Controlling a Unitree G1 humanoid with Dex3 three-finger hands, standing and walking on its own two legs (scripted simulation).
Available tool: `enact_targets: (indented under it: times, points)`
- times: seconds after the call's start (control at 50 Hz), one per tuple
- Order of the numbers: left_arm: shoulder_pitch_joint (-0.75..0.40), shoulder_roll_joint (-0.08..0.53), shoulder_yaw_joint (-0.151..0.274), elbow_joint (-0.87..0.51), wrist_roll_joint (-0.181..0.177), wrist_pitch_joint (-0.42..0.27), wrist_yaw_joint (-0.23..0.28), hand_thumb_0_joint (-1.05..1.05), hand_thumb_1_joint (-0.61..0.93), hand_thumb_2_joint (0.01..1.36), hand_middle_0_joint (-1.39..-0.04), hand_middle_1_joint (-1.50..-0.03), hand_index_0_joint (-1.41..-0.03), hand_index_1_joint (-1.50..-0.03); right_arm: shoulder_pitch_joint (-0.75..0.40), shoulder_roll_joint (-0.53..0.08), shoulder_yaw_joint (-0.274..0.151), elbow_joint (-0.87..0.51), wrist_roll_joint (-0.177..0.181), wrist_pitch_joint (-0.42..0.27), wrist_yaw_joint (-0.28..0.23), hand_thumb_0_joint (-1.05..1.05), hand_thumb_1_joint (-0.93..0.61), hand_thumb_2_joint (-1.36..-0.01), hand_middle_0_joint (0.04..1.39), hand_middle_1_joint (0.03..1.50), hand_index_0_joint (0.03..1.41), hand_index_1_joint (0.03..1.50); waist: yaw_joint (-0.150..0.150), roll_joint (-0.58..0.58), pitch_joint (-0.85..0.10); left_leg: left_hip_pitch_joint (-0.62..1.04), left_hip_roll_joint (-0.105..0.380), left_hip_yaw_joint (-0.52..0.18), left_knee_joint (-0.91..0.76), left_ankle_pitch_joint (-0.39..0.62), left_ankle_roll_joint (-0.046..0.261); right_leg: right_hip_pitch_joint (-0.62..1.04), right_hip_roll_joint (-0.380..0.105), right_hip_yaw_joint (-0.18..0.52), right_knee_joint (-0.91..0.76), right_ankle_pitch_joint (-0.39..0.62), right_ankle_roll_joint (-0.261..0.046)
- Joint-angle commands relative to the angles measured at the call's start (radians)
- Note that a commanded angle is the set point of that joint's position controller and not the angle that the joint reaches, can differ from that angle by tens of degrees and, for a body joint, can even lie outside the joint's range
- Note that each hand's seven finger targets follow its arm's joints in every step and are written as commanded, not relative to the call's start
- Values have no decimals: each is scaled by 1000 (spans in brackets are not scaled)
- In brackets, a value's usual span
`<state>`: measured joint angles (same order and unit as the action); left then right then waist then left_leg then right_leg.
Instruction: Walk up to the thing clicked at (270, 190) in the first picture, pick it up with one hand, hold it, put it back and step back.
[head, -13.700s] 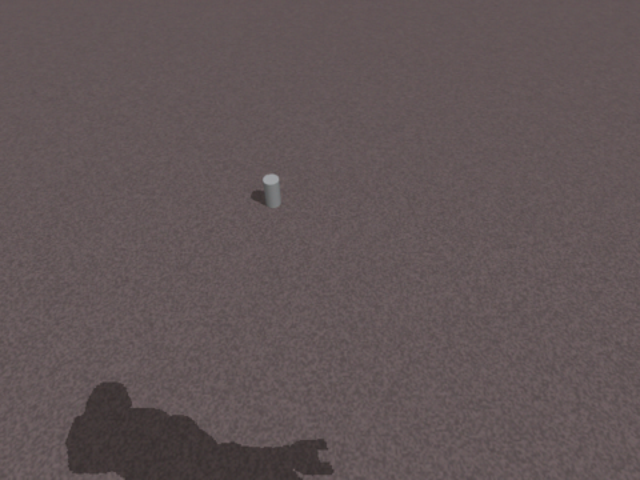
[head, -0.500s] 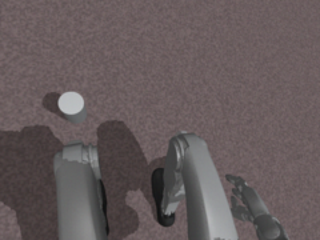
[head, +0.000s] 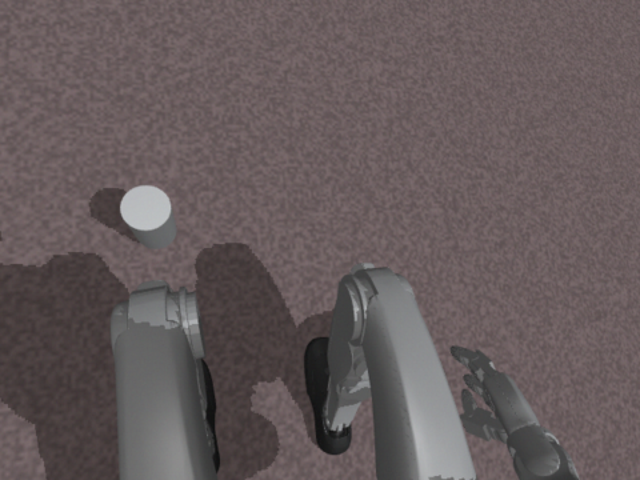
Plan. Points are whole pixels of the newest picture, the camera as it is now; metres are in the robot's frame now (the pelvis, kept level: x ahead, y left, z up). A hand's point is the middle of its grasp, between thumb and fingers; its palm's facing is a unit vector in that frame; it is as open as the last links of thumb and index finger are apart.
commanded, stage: go down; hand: left
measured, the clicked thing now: (151, 220) +0.45 +0.21 -0.30
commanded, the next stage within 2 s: none
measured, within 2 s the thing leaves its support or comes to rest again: neither
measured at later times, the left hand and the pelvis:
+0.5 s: hand out of the picture +0.39 +0.42 +0.02, palm faces +0.06 -1.00 -0.07, open 17.5 cm; pelvis +0.00 +0.00 +0.00, yaw +0 degrees
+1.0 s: hand out of the picture +0.40 +0.42 +0.02, palm faces +0.07 -1.00 -0.06, open 17.5 cm; pelvis +0.00 +0.00 +0.00, yaw +0 degrees
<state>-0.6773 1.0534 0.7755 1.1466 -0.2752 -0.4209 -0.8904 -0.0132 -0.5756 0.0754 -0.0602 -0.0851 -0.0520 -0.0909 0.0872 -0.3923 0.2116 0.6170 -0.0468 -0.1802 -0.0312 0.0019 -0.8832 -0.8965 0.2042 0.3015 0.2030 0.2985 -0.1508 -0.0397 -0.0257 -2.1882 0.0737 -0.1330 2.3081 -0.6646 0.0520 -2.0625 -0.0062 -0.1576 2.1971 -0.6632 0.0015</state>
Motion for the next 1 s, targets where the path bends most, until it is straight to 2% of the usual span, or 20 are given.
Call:
enact_targets:
  times: [0.0,0.1,0.16,0.3,0.34,0.38,0.4,0.46,0.48,0.5,0.52,0.54,0.58,0.62,0.66,0.74,0.8,0.86,0.9,0.98]
  points:
    - [-206,387,56,-178,-26,-65,2,0,-576,63,-54,-78,-53,-77,110,-266,-93,-39,6,-28,-13,0,-880,-895,200,300,200,300,10,308,-566,492,-15,-14,-293,52,-21,202,50,-4,-186,63,-43]
    - [-245,429,85,-309,-24,-69,12,0,-592,68,-66,-87,-56,-93,138,-271,-105,-29,2,-21,-14,0,-887,-898,200,300,200,300,40,419,-733,633,-15,-7,-298,165,-38,237,46,3,-169,129,-48]
    - [-224,441,97,-360,-22,-57,17,0,-594,80,-70,-94,-53,-106,139,-272,-108,-20,1,-21,-17,0,-887,-899,200,300,199,300,57,471,-754,682,-16,-11,-305,222,-44,222,42,7,-160,159,-52]
    - [-146,374,79,-256,-23,-26,18,0,-554,88,-62,-84,-47,-95,134,-257,-104,-18,6,-17,-18,0,-878,-897,200,299,199,299,35,366,-620,554,-23,-6,-295,180,-29,212,45,4,-175,142,-50]
    - [-141,346,61,-194,-23,-25,12,0,-564,83,-58,-85,-47,-92,126,-253,-104,-24,9,-18,-16,0,-880,-896,200,299,200,299,9,291,-561,477,-23,-1,-282,124,-18,215,49,2,-190,109,-44]
    - [-131,332,57,-158,-34,-34,3,0,-565,74,-53,-79,-47,-82,117,-256,-94,-31,11,-19,-14,0,-879,-895,200,299,200,299,3,275,-526,460,-23,-7,-282,98,-17,202,50,-5,-188,96,-44]
    - [-165,354,56,-175,-32,-40,2,0,-552,72,-52,-70,-46,-73,114,-259,-94,-35,10,-20,-14,0,-874,-894,200,299,199,299,3,276,-520,447,-21,-10,-287,67,-16,197,51,-4,-190,72,-43]
    - [-174,345,46,-166,-39,-55,-7,0,-551,65,-51,-70,-49,-69,103,-263,-94,-42,7,-27,-11,0,-876,-894,200,300,200,300,1,277,-542,451,-20,-2,-279,37,-15,211,55,-5,-198,53,-41]
    - [-186,379,62,-188,-39,-59,-3,0,-551,71,-53,-72,-48,-74,105,-265,-96,-43,7,-30,-10,0,-874,-894,200,300,200,300,13,280,-560,443,-20,0,-284,23,-14,230,54,-2,-197,38,-41]
    - [-183,364,55,-184,-39,-63,-6,0,-554,66,-50,-66,-46,-68,108,-267,-99,-34,6,-31,-10,0,-878,-895,200,300,200,300,20,296,-576,478,-17,-2,-283,35,-18,214,55,0,-189,48,-42]
    - [-205,376,58,-210,-38,-66,-5,0,-556,73,-53,-76,-48,-78,105,-265,-97,-40,5,-32,-10,0,-878,-896,200,300,200,300,17,322,-599,492,-17,1,-282,54,-21,227,54,0,-185,64,-43]
    - [-199,396,75,-222,-36,-66,-1,0,-571,72,-60,-78,-50,-84,117,-268,-99,-36,4,-32,-11,0,-881,-896,200,300,200,300,31,334,-633,522,-17,-2,-283,83,-25,231,54,0,-177,83,-44]
    - [-229,388,60,-267,-30,-66,1,0,-572,78,-63,-83,-50,-92,126,-273,-105,-29,3,-31,-14,0,-884,-898,200,300,200,300,27,403,-670,597,-14,-14,-298,114,-37,202,48,-2,-160,104,-49]
    - [-232,408,66,-325,-20,-62,6,0,-571,81,-61,-88,-49,-96,131,-277,-114,-22,3,-28,-18,0,-885,-898,200,300,200,300,45,451,-713,655,-12,-20,-314,135,-45,186,44,0,-155,111,-52]
    - [-219,401,65,-342,-17,-53,13,0,-562,83,-59,-83,-45,-93,133,-268,-114,-21,3,-25,-17,0,-885,-899,200,300,200,300,45,447,-727,656,-16,-15,-307,169,-43,196,44,3,-161,131,-52]
    - [-200,383,72,-355,-23,-38,25,0,-569,73,-58,-84,-48,-89,135,-259,-119,-14,7,-21,-20,0,-886,-898,200,300,200,300,52,435,-697,633,-21,-9,-306,182,-38,186,41,8,-167,136,-52]
    - [-139,339,63,-252,-27,-25,24,0,-553,85,-48,-78,-41,-82,119,-254,-113,-18,15,-21,-22,0,-878,-896,200,299,200,299,34,361,-593,557,-22,-22,-315,123,-31,156,41,1,-171,105,-49]
    - [-119,332,64,-201,-34,-30,13,0,-545,85,-50,-78,-43,-82,118,-252,-105,-24,15,-21,-19,0,-874,-895,200,299,199,299,21,309,-546,490,-25,-17,-301,102,-23,180,44,-1,-175,94,-47]
    - [-143,328,58,-193,-44,-40,6,0,-538,77,-47,-72,-41,-74,114,-254,-107,-33,14,-24,-15,0,-877,-895,200,299,200,299,11,255,-548,446,-25,-5,-280,87,-13,217,50,1,-190,86,-42]
    - [-172,324,47,-188,-47,-55,-3,0,-545,68,-44,-68,-40,-68,114,-260,-102,-35,10,-28,-14,0,-881,-897,200,300,200,300,9,281,-573,484,-20,-6,-280,90,-19,210,51,1,-183,87,-43]
